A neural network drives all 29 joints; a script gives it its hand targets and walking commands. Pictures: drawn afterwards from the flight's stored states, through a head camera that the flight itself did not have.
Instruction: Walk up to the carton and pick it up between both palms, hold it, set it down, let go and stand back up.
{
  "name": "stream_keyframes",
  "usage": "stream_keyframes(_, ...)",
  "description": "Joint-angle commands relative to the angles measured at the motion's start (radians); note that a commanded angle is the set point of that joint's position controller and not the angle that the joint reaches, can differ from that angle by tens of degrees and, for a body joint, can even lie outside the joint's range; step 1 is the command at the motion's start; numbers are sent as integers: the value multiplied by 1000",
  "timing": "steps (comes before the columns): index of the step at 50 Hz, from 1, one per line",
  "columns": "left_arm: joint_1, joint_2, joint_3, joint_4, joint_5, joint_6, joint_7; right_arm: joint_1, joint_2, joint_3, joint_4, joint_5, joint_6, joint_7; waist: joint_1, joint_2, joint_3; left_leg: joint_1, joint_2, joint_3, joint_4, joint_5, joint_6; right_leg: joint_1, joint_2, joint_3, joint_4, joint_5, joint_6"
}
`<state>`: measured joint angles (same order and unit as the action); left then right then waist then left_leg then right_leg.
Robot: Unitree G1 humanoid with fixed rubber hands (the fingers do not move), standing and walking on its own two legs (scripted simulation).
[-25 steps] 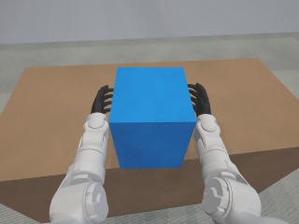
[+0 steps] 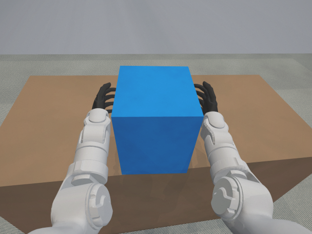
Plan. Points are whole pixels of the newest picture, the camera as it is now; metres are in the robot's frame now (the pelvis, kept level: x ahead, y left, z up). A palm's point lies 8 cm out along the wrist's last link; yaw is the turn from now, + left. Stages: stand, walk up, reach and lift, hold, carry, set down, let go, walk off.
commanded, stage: reach and lift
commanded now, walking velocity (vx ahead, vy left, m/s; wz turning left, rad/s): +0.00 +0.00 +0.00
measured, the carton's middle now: (154, 121) +0.43 -0.01 +0.07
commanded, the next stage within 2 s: hold in 1.98 s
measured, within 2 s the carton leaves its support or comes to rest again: neither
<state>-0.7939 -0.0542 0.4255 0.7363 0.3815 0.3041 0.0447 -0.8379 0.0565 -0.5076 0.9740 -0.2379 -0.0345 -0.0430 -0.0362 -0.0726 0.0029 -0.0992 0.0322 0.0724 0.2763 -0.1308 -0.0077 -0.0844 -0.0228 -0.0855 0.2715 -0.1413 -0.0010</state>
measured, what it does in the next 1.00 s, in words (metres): stands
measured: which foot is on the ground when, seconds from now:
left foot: down 0.00-1.00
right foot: down 0.00-1.00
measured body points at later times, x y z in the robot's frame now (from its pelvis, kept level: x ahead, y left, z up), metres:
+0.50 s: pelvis +0.00 +0.00 +0.00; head -0.03 +0.02 +0.45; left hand +0.40 +0.15 +0.17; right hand +0.40 -0.14 +0.17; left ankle +0.01 +0.12 -0.75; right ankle +0.01 -0.12 -0.75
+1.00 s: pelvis -0.02 +0.00 +0.00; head -0.07 +0.04 +0.44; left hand +0.37 +0.16 +0.20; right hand +0.37 -0.14 +0.20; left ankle +0.01 +0.12 -0.75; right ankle +0.01 -0.12 -0.75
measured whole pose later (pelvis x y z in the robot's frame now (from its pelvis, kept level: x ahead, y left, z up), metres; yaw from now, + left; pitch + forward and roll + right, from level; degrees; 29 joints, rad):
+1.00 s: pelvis -0.02 +0.00 +0.00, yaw +1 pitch -10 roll +0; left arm -0.76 -0.04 0.34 0.32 0.42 0.66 -0.02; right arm -0.78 0.02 -0.19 0.74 0.06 0.15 -0.14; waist -0.08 -0.09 0.06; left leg 0.01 0.02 0.04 0.29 -0.12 0.00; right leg 0.04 -0.02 -0.10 0.26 -0.13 0.00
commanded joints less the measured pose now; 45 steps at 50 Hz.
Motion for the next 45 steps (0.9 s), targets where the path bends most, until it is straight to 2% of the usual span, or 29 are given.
stream_keyframes(1, -593, -529, -376, -135, -107, -79, -78, -558, 395, 287, -60, 38, -67, 127, -53, 141, -474, 264, -19, -10, 54, 290, -56, 3, 58, -52, -17, 203, 9)
stream_keyframes(3, -569, -530, -389, -135, -113, -67, -77, -550, 393, 322, -68, 65, -62, 117, -53, 131, -450, 252, -18, -16, 61, 320, -57, 32, 61, -46, -17, 243, 12)
stream_keyframes(4, -541, -514, -376, -123, -110, -51, -81, -554, 391, 348, -74, 77, -53, 110, -34, 108, -417, 238, -21, -16, 60, 314, -54, 47, 60, -40, -14, 256, 15)
stream_keyframes(5, -513, -506, -365, -120, -100, -36, -86, -550, 396, 368, -81, 94, -42, 100, -28, 100, -367, 211, -25, -13, 54, 298, -46, 82, 61, -35, -12, 278, 24)
stream_keyframes(6, -487, -486, -345, -140, -97, -18, -91, -533, 399, 399, -90, 118, -26, 94, -5, 83, -323, 179, -27, -12, 41, 291, -38, 119, 55, -21, -12, 291, 33)
stream_keyframes(8, -480, -479, -332, -161, -94, 20, -106, -524, 405, 437, -89, 154, 2, 79, -5, 73, -271, 128, -41, -10, 18, 239, -22, 168, 50, -9, -4, 305, 44)
stream_keyframes(9, -475, -484, -342, -187, -97, 32, -111, -534, 413, 462, -119, 180, 5, 75, 1, 75, -259, 121, -43, -13, 19, 246, -15, 176, 49, -8, 5, 327, 46)
stream_keyframes(10, -457, -482, -331, -187, -92, 48, -118, -543, 415, 490, -140, 194, 10, 70, 11, 55, -276, 126, -45, -15, 16, 253, -9, 203, 48, -3, 7, 355, 52)
stream_keyframes(11, -461, -487, -346, -237, -108, 54, -124, -532, 422, 506, -162, 216, 16, 64, -4, 51, -302, 135, -50, -14, 28, 270, -10, 213, 51, -5, 14, 376, 50)
stream_keyframes(13, -464, -504, -384, -282, -134, 70, -127, -573, 428, 565, -247, 264, 14, 52, -4, 58, -363, 166, -56, -25, 50, 331, -12, 226, 58, -6, 16, 435, 50)
stream_keyframes(14, -493, -512, -427, -348, -146, 73, -126, -571, 438, 594, -278, 280, 19, 46, -14, 69, -413, 191, -57, -29, 57, 360, -14, 233, 55, 2, 25, 466, 53)
stream_keyframes(16, -464, -513, -452, -368, -147, 92, -129, -568, 446, 641, -339, 308, 30, 27, -26, 73, -434, 214, -61, -37, 76, 391, -13, 239, 55, 3, 27, 516, 59)
stream_keyframes(17, -481, -519, -476, -418, -157, 101, -131, -557, 452, 657, -347, 318, 43, 18, -45, 64, -444, 232, -61, -47, 73, 383, -16, 231, 59, -2, 22, 503, 59)
stream_keyframes(18, -480, -510, -483, -424, -163, 111, -137, -555, 456, 671, -380, 328, 51, 6, -46, 52, -447, 229, -64, -46, 73, 364, -12, 235, 59, -1, 18, 494, 63)
stream_keyframes(20, -475, -498, -468, -401, -152, 143, -151, -525, 449, 658, -347, 323, 89, -12, -64, 52, -344, 197, -67, -45, 47, 274, -7, 222, 52, 2, -3, 415, 68)
stream_keyframes(22, -424, -481, -430, -367, -114, 178, -170, -486, 420, 631, -327, 305, 118, -19, -68, 45, -219, 156, -68, -38, 12, 166, 1, 204, 47, 0, -22, 305, 69)
stream_keyframes(23, -404, -464, -407, -354, -105, 195, -182, -479, 417, 625, -325, 306, 127, -22, -57, 27, -192, 135, -68, -28, -3, 115, 11, 208, 43, -1, -27, 263, 73)
stream_keyframes(24, -397, -474, -408, -368, -106, 208, -191, -481, 410, 617, -339, 306, 127, -25, -72, 32, -198, 135, -64, -30, -11, 105, 10, 211, 46, -7, -27, 240, 69)
stream_keyframes(26, -443, -488, -433, -400, -118, 213, -201, -524, 414, 609, -385, 310, 119, -25, -81, 60, -232, 158, -66, -31, 0, 138, 3, 192, 49, -19, -24, 244, 63)
stream_keyframes(30, -465, -492, -453, -432, -115, 220, -204, -521, 398, 603, -391, 323, 116, -13, -87, 96, -241, 209, -56, -41, 11, 186, -19, 163, 56, -37, -39, 182, 44)
stream_keyframes(32, -433, -505, -452, -433, -105, 238, -204, -538, 389, 616, -418, 334, 113, -10, -69, 105, -243, 227, -52, -41, 17, 212, -27, 172, 60, -42, -41, 163, 37)
stream_keyframes(34, -444, -502, -469, -467, -112, 245, -198, -548, 385, 632, -446, 340, 111, -12, -73, 98, -270, 241, -54, -40, 22, 216, -26, 150, 65, -45, -43, 145, 38)
stream_keyframes(36, -477, -510, -478, -488, -109, 257, -191, -574, 388, 633, -444, 346, 114, -5, -74, 100, -252, 239, -48, -45, 8, 182, -27, 123, 69, -50, -48, 85, 32)
stream_keyframes(37, -464, -509, -465, -461, -106, 270, -193, -585, 380, 628, -450, 344, 113, -1, -62, 92, -234, 224, -47, -41, 10, 161, -19, 126, 64, -46, -52, 67, 29)
stream_keyframes(38, -439, -504, -454, -445, -98, 280, -194, -576, 360, 620, -446, 335, 116, 0, -66, 93, -222, 216, -44, -42, -3, 130, -19, 114, 65, -49, -53, 40, 30)
stream_keyframes(41, -448, -474, -419, -417, -78, 307, -196, -610, 348, 588, -431, 323, 120, 3, -49, 73, -169, 176, -44, -29, -45, -11, -1, 103, 60, -51, -63, -44, 30)
stream_keyframes(43, -462, -460, -393, -428, -74, 321, -197, -592, 349, 575, -398, 314, 130, 6, -53, 66, -145, 137, -42, -21, -60, -58, 10, 115, 55, -43, -61, -57, 32)
stream_keyframes(44, -471, -454, -385, -418, -69, 328, -200, -606, 353, 571, -393, 314, 134, 9, -41, 57, -159, 133, -46, -16, -64, -60, 16, 121, 49, -42, -57, -45, 36)
stream_keyframes(45, -471, -463, -390, -433, -71, 332, -200, -616, 348, 565, -411, 316, 132, 9, -46, 73, -178, 141, -44, -14, -60, -57, 12, 131, 52, -45, -51, -44, 36)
